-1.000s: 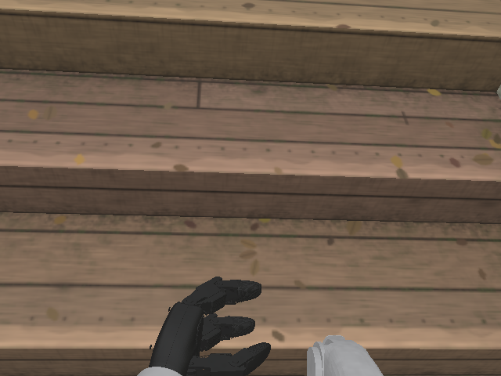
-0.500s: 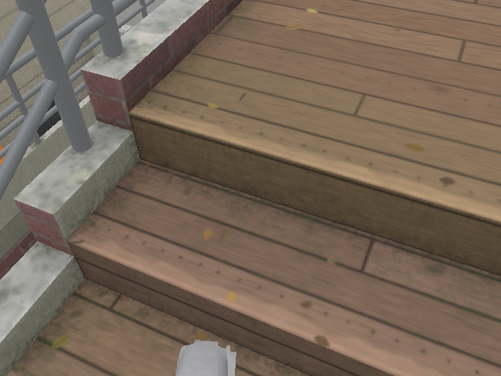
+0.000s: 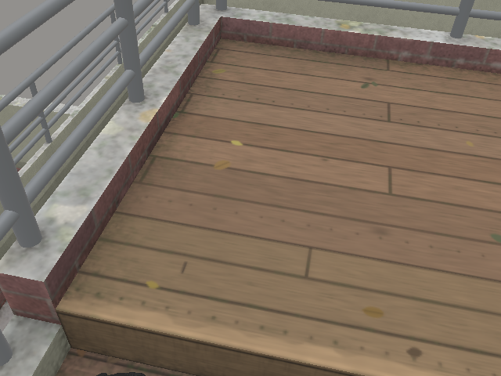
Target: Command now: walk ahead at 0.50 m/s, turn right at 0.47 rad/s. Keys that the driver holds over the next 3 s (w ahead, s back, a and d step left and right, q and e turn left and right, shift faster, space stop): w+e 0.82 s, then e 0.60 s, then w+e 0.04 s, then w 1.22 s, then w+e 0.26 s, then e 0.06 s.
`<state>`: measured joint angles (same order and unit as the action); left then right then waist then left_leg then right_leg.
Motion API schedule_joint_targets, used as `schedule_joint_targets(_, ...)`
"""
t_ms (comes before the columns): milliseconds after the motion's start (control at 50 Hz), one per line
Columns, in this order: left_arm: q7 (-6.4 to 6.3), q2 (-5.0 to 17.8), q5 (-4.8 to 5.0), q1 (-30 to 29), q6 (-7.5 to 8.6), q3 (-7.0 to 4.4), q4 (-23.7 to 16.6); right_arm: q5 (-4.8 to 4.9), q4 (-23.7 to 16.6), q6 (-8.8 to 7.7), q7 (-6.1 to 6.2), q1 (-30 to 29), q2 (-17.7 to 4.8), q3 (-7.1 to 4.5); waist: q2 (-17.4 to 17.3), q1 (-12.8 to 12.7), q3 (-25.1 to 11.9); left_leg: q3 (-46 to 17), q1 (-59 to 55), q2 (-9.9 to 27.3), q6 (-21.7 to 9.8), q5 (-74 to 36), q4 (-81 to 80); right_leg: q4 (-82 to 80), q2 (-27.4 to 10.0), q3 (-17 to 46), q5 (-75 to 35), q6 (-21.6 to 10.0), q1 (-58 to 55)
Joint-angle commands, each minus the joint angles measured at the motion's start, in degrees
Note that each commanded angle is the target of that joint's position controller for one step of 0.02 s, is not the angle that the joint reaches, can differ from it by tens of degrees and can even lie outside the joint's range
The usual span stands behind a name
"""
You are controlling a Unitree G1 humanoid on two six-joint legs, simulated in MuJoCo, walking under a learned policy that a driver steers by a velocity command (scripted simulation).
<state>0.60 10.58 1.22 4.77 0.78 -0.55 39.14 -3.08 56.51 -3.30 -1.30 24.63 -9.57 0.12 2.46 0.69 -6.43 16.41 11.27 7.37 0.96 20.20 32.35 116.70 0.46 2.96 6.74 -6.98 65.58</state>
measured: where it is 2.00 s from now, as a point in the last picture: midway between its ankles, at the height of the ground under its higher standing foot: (393, 256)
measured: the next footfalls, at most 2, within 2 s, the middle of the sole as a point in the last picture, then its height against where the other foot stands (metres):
right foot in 0.22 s outside the picture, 0.16 m higher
left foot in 0.76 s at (292, 294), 0.16 m higher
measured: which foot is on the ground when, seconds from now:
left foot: down 0.00-0.24, up 0.26-0.74, down 0.76-1.00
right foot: up 0.00-0.20, down 0.22-0.76, up 0.78-1.00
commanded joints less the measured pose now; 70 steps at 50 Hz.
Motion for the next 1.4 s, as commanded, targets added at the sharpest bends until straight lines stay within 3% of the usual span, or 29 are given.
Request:
schedule_joint_targets(20, -0.38, -5.6, -0.6, 0.6, -0.76, 3.15, -3.3, -0.4, -2.6, 0.15, 1.16, -5.1, -1.9, 0.7, -5.0, -3.7, 12.4, -7.2, 1.3, 12.8, -4.3, -10.4, -16.9, 8.9, -0.9, 0.7, 2.3, 0.5, 15.5)
schedule_joint_targets(120, 1.49, -3.6, -0.99, -15.7, 0.72, 5.18, -12.7, 1.09, -1.8, 0.81, 4.87, -1.8, -11.0, -1.69, -8.2, -1.2, 10.3, 1.2, 2.7, 12.2, -6.8, -12.9, -33.9, -25.6, -7.6, -10.0, 7.8, 1.2, -1.1)
schedule_joint_targets(200, 2.03, 2.2, -0.89, 1.6, 2.0, 0.71, -7.2, 3.63, -3.5, 1.39, 4.57, -3.6, -19.5, -3.28, -15.0, -10.5, -0.3, 4.5, -14.5, 13.3, -9.4, -103.0, -8.2, -43.1, 5.6, -19.0, 24.7, -6.2, -27.0)
schedule_joint_targets(220, 1.96, 6.5, -1.26, 10.4, 1.8, -1.9, -4.7, 4.2, -6.8, 1.14, 3.92, -7.0, -19.8, -3.62, -16.3, -13.5, -5.0, 2.6, -13.1, 11.0, -8.8, -103.8, 5.1, -56.0, 8.3, -13.9, 20.3, -7.6, -38.5)
schedule_joint_targets(240, 1.45, 14.9, -1.77, 16.5, 0.8, -5.01, -2.6, 4.03, -11.0, -0.06, 3.65, -10.4, -15.6, -3.21, -5.7, -13.2, -6.5, -1.3, 5.7, 5.6, -4.4, -76.6, 25.4, -70.7, 0.3, 11.8, 18.8, -11.6, -52.6)
schedule_joint_targets(260, 0.33, 20.5, -2.58, 17.7, -0.55, -6.63, -2.4, 2.78, -13.6, -2.81, 1.6, -12.6, -7.8, -1.62, 14.3, -9.0, -13.7, -13.9, 25.7, -9.5, -0.9, -13.0, 47.3, -97.4, -8.6, 50.0, 39.7, -16.6, -65.4)
schedule_joint_targets(300, -0.09, 9.7, -3.89, 20.0, 0.5, -3.26, 0.9, 4.21, -14.6, -4.82, -1.96, -13.6, -6.4, -2.57, 5.0, -5.0, -8.5, -27.2, 33.0, -8.8, -4.3, -13.3, 70.4, -102.8, -11.7, 53.4, 41.9, -7.7, -57.1)
schedule_joint_targets(340, 1.06, -0.9, -3.51, 15.9, 1.65, -0.22, 4.6, 0.74, -18.8, -5.09, -1.87, -18.1, -0.1, -0.24, -3.9, 1.0, 3.2, -24.9, 40.3, -5.6, -7.7, -15.7, 76.8, -94.1, -6.4, 34.9, 28.0, -3.4, -40.9)
schedule_joint_targets(420, 2.24, -1.0, -1.87, 18.2, 1.44, 0.35, 9.4, 1.11, -20.6, -4.49, -2.13, -15.2, 4.7, 3.05, -4.1, 3.4, 4.0, -22.0, 55.3, -5.2, -9.7, -16.8, 94.5, -91.2, -2.7, 21.4, 8.3, 0.5, -46.5)
schedule_joint_targets(480, 1.49, -0.1, -1.73, 15.8, 1.06, 0.85, 8.5, 1.48, -22.4, -4.15, -2.03, -19.9, 2.5, 3.68, -7.1, 3.9, 7.7, -17.4, 59.4, -2.7, -6.5, -19.0, 84.3, -93.6, -0.9, 16.3, 11.8, 1.7, -39.2)
schedule_joint_targets(540, 1.04, 0.9, -2.12, 23.3, 1.01, 1.2, 12.5, 1.71, -26.4, -3.57, -0.42, -27.2, 7.3, 5.75, 4.1, 0.2, 7.5, -11.8, 70.0, -4.2, -4.5, -15.4, 94.2, -95.3, -1.8, 21.1, 8.8, -0.3, -42.7)
schedule_joint_targets(620, -1.32, 1.1, 0.17, 32.7, -0.49, 0.01, 13.9, 0.35, -34.8, -5.16, 1.02, -47.6, 8.5, 7.84, 4.3, -8.6, 8.5, -5.1, 66.8, -5.0, -2.2, -10.3, 65.4, -107.8, -5.3, 26.1, -4.3, -3.7, -46.9)
schedule_joint_targets(660, -2.73, 1.5, -0.26, 31.4, 0.24, -0.24, 13.8, 2.1, -35.6, -4.77, 0.83, -45.5, 6.9, 6.31, 10.0, -5.0, 4.7, -5.8, 54.5, -4.5, -2.7, -6.2, 51.1, -111.7, -8.6, 25.0, -19.8, -5.8, -55.3)
schedule_joint_targets(740, -2.63, 11.1, -0.91, 17.4, 2.28, -2.24, 9.8, 3.46, -29.6, -4.68, 1.53, -16.3, -10.1, -2.22, 17.6, 13.8, -13.2, -15.4, 11.2, -10.1, -8.7, 5.4, 27.5, -87.2, -8.6, 17.0, -96.0, -3.7, -65.4)
schedule_joint_targets(760, -2.03, 10.8, -2.05, 10.4, 4.11, -2.5, 6.3, 2.41, -26.8, -4.3, 1.83, -2.2, -15.5, -4.09, 10.4, 18.0, -21.6, -30.1, -6.2, -1.8, -11.6, 9.6, 22.2, -70.6, -6.6, 17.3, -87.3, -5.1, -57.7)
schedule_joint_targets(780, 0.14, 2.0, -1.11, 12.4, 5.39, -1.32, 3.9, -0.61, -22.7, -3.83, 2.42, 0.7, -16.7, -4.58, -22.0, 10.8, -27.7, -58.6, -24.6, 8.9, -18.9, 6.0, 2.4, -48.8, 6.4, 15.7, -28.7, -2.4, -36.0)
schedule_joint_targets(800, 3.05, 2.1, -2.84, 14.1, 6.52, -1.13, 3.4, -1.31, -22.6, -2.48, 4.96, -1.7, -12.3, -4.24, -31.7, 9.3, -28.0, -79.0, -25.3, 14.6, -22.1, -0.9, -10.8, -24.5, 11.3, 19.4, 3.2, -0.4, -26.3)
schedule_joint_targets(840, 4.85, 0.2, -1.01, 6.0, 3.74, -0.84, -1.9, 2.25, -17.2, -0.98, 5.29, -8.3, 2.7, -0.78, -10.7, 3.2, -0.7, -57.1, 2.0, 14.5, -17.6, 9.0, -8.0, -5.4, 5.8, 8.2, 9.7, 1.8, -14.0)
schedule_joint_targets(860, 4.49, -0.3, -0.76, 5.0, 2.4, -0.26, -3.1, 1.53, -14.6, -1.23, 4.79, -11.2, 5.5, -0.27, 0.1, -0.6, 7.3, -43.8, 14.3, 12.3, -14.0, 7.8, -5.1, -5.7, 2.3, 5.4, 10.7, 0.6, -15.0)
schedule_joint_targets(920, 2.35, -4.0, 1.9, 12.8, 0.03, 1.18, -3.0, 1.44, -9.9, -2.98, 2.27, -14.5, 4.0, -0.59, 0.4, -7.0, 12.6, -22.7, 23.2, 7.2, -7.6, -1.8, -9.8, -10.2, -1.4, 5.9, 9.9, -0.4, -17.4)
schedule_joint_targets(960, 1.02, -1.2, 0.98, 8.7, 0.16, 0.9, -5.5, 1.68, -8.6, -3.11, 1.54, -15.5, 0.4, -1.49, -2.3, -6.7, 14.6, -10.6, 25.3, 2.9, -6.7, -13.6, -13.7, -29.5, -1.8, 3.1, 0.8, 1.5, -19.9)
schedule_joint_targets(1020, 0.83, 2.2, 0.06, 2.1, 1.16, -0.12, -8.3, 0.69, -9.5, -3.22, 3.44, -16.5, -7.5, -2.94, -7.9, -5.2, 7.7, -3.1, 18.0, -0.8, -8.1, -31.2, -17.7, -53.5, -2.7, -3.0, -7.8, 5.3, -32.1)
schedule_joint_targets(1140, 3.03, 5.3, 0.16, -5.4, 0.07, -2.27, -9.9, 4.21, -13.4, -0.37, 4.9, -11.3, -15.4, -5.93, -7.7, 1.4, 2.3, -7.7, -11.5, 8.9, -9.5, -42.9, -9.2, -76.3, -2.7, -6.2, 0.2, 3.4, -29.7)
schedule_joint_targets(1200, 2.78, 8.4, -0.53, 6.4, -0.08, -4.57, -6.2, 4.38, -14.0, 0.45, 4.6, -11.2, -13.2, -5.85, -6.8, -3.5, -0.2, -4.0, -7.0, 5.4, -6.1, -47.9, 7.1, -86.9, 2.2, -8.9, -1.9, -0.7, -45.6)
schedule_joint_targets(1220, 1.86, 13.2, -0.85, 11.6, 0.41, -6.44, -5.9, 3.62, -14.8, 0.22, 4.27, -9.4, -12.3, -5.77, -0.7, -5.4, -2.6, -3.6, 2.8, 1.2, -2.8, -33.3, 20.2, -89.6, -1.9, 0.2, -18.1, -3.9, -57.2)
schedule_joint_targets(1240, 1.01, 18.0, -0.95, 10.2, 0.62, -6.93, -7.8, 0.68, -17.7, -0.08, 3.84, -8.3, -6.3, -4.18, 14.0, -0.7, -4.0, -3.8, 22.6, -7.4, -0.1, 14.4, 39.9, -85.1, -14.4, 19.1, -47.4, -11.2, -68.4)
schedule_joint_targets(1260, 0.97, 16.2, -2.56, 8.5, 1.49, -5.95, -9.9, 1.93, -18.3, -0.87, 2.64, -5.0, -8.3, -3.65, 13.7, -1.0, -17.0, -18.3, 29.2, -10.9, 1.1, 19.3, 51.3, -92.2, -23.1, 38.6, -30.5, -22.1, -73.5)
schedule_joint_targets(1320, 0.69, 9.6, -0.92, 2.9, 1.72, -4.31, -11.5, 1.88, -19.5, -0.46, 3.34, -15.0, -9.1, -3.65, -2.5, -1.5, -9.3, -22.9, 32.7, -5.1, 0.6, 5.0, 47.7, -94.2, -14.8, 26.4, -10.3, -11.6, -61.5)
schedule_joint_targets(1400, -0.18, 10.5, -1.91, 1.3, 1.29, -4.38, -11.3, 1.07, -20.4, 1.2, 5.17, -14.2, -8.8, -4.36, -0.2, 1.7, -6.5, -21.2, 26.2, -5.8, 1.5, 2.0, 39.1, -94.7, -9.9, 21.0, -16.7, -8.9, -49.8)
Over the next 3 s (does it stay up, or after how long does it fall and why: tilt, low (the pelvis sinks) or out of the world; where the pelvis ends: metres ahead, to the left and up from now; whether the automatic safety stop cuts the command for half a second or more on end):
stays up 1.11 -0.77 0.34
